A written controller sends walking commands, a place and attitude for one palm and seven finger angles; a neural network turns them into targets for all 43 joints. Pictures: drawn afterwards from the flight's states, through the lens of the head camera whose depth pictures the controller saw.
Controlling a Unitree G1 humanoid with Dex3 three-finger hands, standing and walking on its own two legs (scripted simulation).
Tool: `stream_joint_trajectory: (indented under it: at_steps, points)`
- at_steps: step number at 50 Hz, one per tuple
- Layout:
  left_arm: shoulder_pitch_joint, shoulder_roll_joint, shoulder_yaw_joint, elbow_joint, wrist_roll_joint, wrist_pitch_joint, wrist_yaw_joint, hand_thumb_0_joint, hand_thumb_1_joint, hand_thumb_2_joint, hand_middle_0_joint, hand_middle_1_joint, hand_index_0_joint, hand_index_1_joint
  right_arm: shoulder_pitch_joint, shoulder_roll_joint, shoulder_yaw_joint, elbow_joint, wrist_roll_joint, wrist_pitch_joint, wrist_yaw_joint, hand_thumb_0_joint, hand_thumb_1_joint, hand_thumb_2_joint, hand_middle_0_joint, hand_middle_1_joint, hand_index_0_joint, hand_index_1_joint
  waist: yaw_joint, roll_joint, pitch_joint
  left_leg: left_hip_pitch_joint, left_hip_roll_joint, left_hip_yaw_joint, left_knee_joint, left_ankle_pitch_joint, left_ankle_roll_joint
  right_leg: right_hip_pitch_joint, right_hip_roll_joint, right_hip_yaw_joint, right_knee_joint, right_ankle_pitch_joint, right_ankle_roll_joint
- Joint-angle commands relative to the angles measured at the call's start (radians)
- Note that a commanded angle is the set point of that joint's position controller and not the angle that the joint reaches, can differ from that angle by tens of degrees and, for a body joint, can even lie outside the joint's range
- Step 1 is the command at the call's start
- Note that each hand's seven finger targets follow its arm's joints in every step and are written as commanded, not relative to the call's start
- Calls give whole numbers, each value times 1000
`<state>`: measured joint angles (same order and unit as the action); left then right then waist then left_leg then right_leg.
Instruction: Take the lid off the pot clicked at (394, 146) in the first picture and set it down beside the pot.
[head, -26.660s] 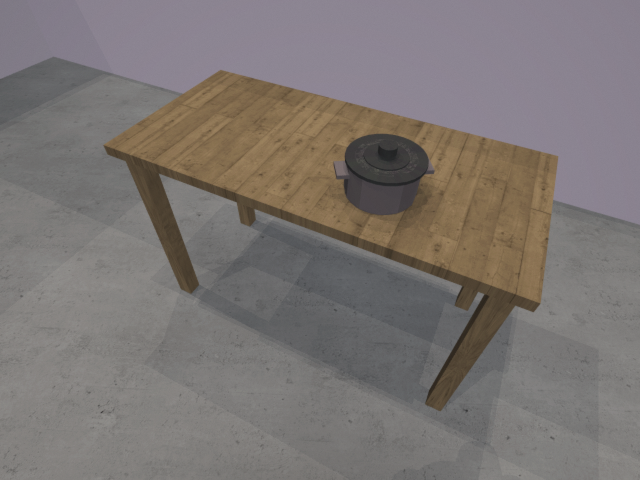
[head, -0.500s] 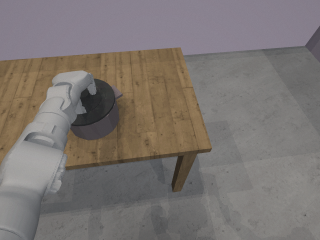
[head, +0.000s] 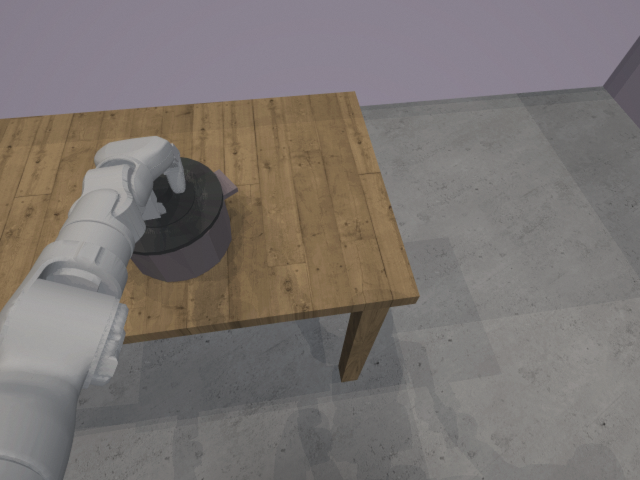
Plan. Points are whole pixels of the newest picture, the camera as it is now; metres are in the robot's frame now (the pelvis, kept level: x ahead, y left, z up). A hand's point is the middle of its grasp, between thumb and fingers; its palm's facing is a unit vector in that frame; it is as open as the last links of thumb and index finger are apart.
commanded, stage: close the fingers and squeeze the knob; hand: left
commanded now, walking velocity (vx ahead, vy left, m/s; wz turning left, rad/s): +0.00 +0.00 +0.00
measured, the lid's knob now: (156, 191) +0.52 +0.18 +0.02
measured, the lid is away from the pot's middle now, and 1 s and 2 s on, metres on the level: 0.01 0.01 0.01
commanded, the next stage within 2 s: lift the lid straight up in 0.90 s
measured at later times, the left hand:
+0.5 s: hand (149, 196) +0.49 +0.18 +0.05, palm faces -0.42 -0.06 -0.91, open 6.6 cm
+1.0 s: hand (148, 195) +0.49 +0.18 +0.05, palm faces -0.42 -0.08 -0.90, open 6.6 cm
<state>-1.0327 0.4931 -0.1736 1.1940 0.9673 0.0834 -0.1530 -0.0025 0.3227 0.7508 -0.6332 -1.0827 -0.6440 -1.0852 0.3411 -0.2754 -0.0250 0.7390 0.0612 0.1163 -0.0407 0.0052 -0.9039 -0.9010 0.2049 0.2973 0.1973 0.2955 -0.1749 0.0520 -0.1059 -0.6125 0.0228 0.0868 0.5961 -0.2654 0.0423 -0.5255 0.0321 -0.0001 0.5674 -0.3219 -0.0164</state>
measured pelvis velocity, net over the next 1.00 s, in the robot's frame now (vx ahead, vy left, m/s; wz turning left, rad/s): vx -0.01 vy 0.01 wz -0.01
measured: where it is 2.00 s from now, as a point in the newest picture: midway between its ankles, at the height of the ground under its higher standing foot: outside the picture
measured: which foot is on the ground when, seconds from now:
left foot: down 0.00-1.00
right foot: down 0.00-1.00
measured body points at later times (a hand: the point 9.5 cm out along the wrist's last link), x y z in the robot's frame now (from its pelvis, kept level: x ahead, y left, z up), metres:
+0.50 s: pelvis +0.00 +0.00 +0.00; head +0.08 +0.00 +0.44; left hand +0.51 +0.18 +0.10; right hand -0.01 -0.27 -0.13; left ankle +0.00 +0.09 -0.73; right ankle -0.04 -0.11 -0.73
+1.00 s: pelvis -0.01 +0.01 +0.00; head +0.08 +0.00 +0.44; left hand +0.51 +0.18 +0.10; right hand -0.02 -0.27 -0.13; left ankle +0.00 +0.09 -0.73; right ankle -0.04 -0.11 -0.73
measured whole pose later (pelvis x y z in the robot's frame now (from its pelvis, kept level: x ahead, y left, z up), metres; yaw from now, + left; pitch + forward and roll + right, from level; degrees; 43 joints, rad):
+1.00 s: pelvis -0.01 +0.01 +0.00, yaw +0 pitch +17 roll -1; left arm -1.07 0.51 -0.15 1.23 0.98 0.07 -0.16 -0.01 0.43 0.45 -0.71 -0.98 -0.73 -0.95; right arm 0.36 -0.27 -0.01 0.73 0.06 0.11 -0.05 0.01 -0.90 -0.90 0.21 0.30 0.20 0.30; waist -0.19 0.05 -0.11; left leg -0.64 0.03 0.09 0.62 -0.27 0.05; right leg -0.56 0.03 0.01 0.59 -0.32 -0.01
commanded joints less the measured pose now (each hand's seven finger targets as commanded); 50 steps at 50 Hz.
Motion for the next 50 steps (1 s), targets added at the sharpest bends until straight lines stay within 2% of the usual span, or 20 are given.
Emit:
stream_joint_trajectory:
  at_steps: [1, 2, 4, 7, 9, 14, 15, 18, 21, 24, 26, 28, 30, 33, 34, 37, 39, 41, 44, 50]
  points:
    - [-461, 232, 47, -143, 7, 1, 36, 0, 467, 636, -751, -1092, -751, -1092, 116, -170, -51, -48, -5, -14, -14, 0, -900, -900, 200, 300, 200, 300, -7, -30, -400, 391, -26, -50, 26, 390, 39, 41, 26, -13, -53, 447, -8]
    - [-447, 265, 76, -136, 5, -6, 35, 0, 484, 618, -762, -1089, -762, -1089, 114, -170, -48, -53, -3, -14, -18, 0, -900, -900, 200, 300, 200, 300, 1, -34, -405, 378, -28, -49, 28, 406, 40, 57, 23, -7, -52, 469, -10]
    - [-476, 227, 34, -140, 8, 2, 33, 0, 517, 580, -784, -1082, -784, -1082, 116, -172, -48, -48, -2, -10, -16, 0, -900, -900, 200, 300, 200, 300, -9, -7, -387, 381, -26, -50, 22, 381, 37, 30, 24, -13, -50, 436, -9]
    - [-464, 259, 75, -184, 12, -11, 35, 0, 571, 513, -818, -1069, -818, -1069, 114, -165, -52, -58, -6, -13, -15, 0, -900, -900, 200, 300, 200, 300, 8, 1, -459, 425, -26, -52, 36, 465, 39, 60, 24, -8, -44, 501, -13]
    - [-466, 208, 29, -170, 9, -4, 31, 0, 611, 460, -841, -1059, -841, -1059, 115, -166, -54, -52, -6, -8, -11, 0, -900, -900, 200, 300, 200, 300, -7, -6, -420, 417, -24, -50, 34, 434, 38, 33, 26, -13, -48, 474, -8]
    - [-469, 246, 55, -147, 8, -1, 32, 0, 709, 314, -889, -1034, -889, -1034, 119, -172, -51, -52, -6, -8, -12, 0, -900, -900, 200, 300, 200, 300, -3, -4, -402, 389, -24, -50, 27, 394, 36, 34, 24, -14, -45, 441, -10]
    - [-433, 256, 63, -112, 15, 0, 34, 0, 673, 368, -860, -1033, -862, -1032, 115, -170, -47, -56, -5, -9, -15, 0, -900, -900, 200, 300, 200, 300, -1, -31, -397, 373, -28, -48, 33, 386, 39, 37, 26, -13, -44, 442, -10]
    - [-458, 237, 50, -151, 12, -5, 28, 0, 625, 457, -813, -1026, -820, -1022, 118, -168, -49, -60, -6, -7, -13, 0, -900, -900, 200, 300, 200, 300, 2, 5, -421, 406, -24, -53, 32, 420, 35, 32, 26, -14, -41, 452, -12]
    - [-450, 247, 51, -115, 18, 1, 36, 0, 626, 491, -798, -1018, -809, -1012, 115, -172, -47, -57, -2, -8, -17, 0, -900, -900, 200, 300, 200, 300, -6, -33, -381, 366, -23, -48, 28, 358, 37, 16, 26, -15, -48, 403, -9]
    - [-491, 236, 40, -154, 17, 2, 37, 0, 646, 510, -798, -1015, -810, -1007, 118, -170, -48, -58, -5, -9, -16, 0, -900, -900, 200, 300, 200, 300, -6, 1, -417, 393, -22, -52, 24, 377, 35, 22, 25, -15, -43, 414, -11]
    - [-471, 216, 25, -110, 16, 9, 38, 0, 663, 521, -803, -1016, -815, -1008, 118, -170, -46, -54, -4, -11, -15, 0, -900, -900, 200, 300, 200, 300, -10, 5, -376, 379, -19, -52, 25, 357, 34, -6, 26, -20, -46, 384, -12]
    - [-490, 289, 83, -153, 21, -1, 38, 0, 682, 532, -809, -1018, -821, -1010, 124, -174, -48, -59, -6, -9, -18, 0, -900, -900, 200, 300, 200, 300, 2, -6, -432, 396, -20, -58, 30, 385, 36, 28, 25, -13, -41, 416, -11]
    - [-477, 203, 20, -123, 20, 7, 38, 0, 701, 544, -817, -1020, -829, -1013, 120, -167, -48, -57, -5, -13, -16, 0, -900, -900, 200, 300, 200, 300, -11, -6, -401, 395, -21, -54, 28, 366, 35, -5, 29, -20, -46, 388, -11]
    - [-474, 253, 55, -91, 19, 10, 39, 0, 731, 560, -830, -1025, -842, -1018, 128, -176, -45, -51, -4, -12, -20, 0, -900, -900, 200, 300, 200, 300, -11, -37, -376, 358, -21, -56, 25, 340, 36, 2, 29, -19, -45, 374, -10]
    - [-491, 225, 29, -98, 12, 17, 38, 0, 741, 566, -835, -1027, -846, -1021, 124, -174, -46, -51, -4, -13, -19, 0, -900, -900, 200, 300, 200, 300, -17, -22, -370, 356, -19, -51, 24, 327, 38, 1, 25, -17, -47, 370, -8]
    - [-476, 262, 67, -134, 18, 1, 35, 0, 771, 582, -849, -1032, -861, -1027, 123, -168, -46, -61, -6, -18, -21, 0, -900, -900, 200, 300, 200, 300, 1, 0, -431, 382, -23, -53, 31, 376, 37, 30, 25, -12, -43, 417, -14]
    - [-454, 288, 76, -103, 20, 4, 36, 0, 791, 593, -860, -1037, -872, -1031, 127, -174, -43, -60, -6, -15, -23, 0, -900, -900, 200, 300, 200, 300, -3, -35, -402, 344, -26, -48, 30, 340, 39, 38, 26, -10, -45, 402, -7]
    - [-474, 238, 34, -107, 19, 7, 34, 0, 811, 604, -869, -1043, -883, -1034, 127, -171, -44, -59, -3, -16, -22, 0, -900, -900, 200, 300, 200, 300, -10, -12, -377, 348, -25, -47, 22, 321, 36, 15, 27, -15, -51, 378, -11]
    - [-484, 307, 73, -95, 25, 8, 37, 0, 842, 621, -884, -1052, -900, -1039, 130, -179, -38, -58, -1, -15, -27, 0, -900, -900, 200, 300, 200, 300, -8, -31, -373, 321, -23, -49, 21, 297, 38, 21, 25, -13, -47, 359, -7]
    - [-500, 274, 53, -112, 27, 8, 39, 0, 868, 641, -901, -1064, -920, -1043, 135, -176, -43, -57, -3, -17, -25, 0, -900, -900, 200, 300, 200, 300, -9, 3, -383, 351, -17, -52, 29, 319, 35, -3, 26, -17, -43, 356, -11]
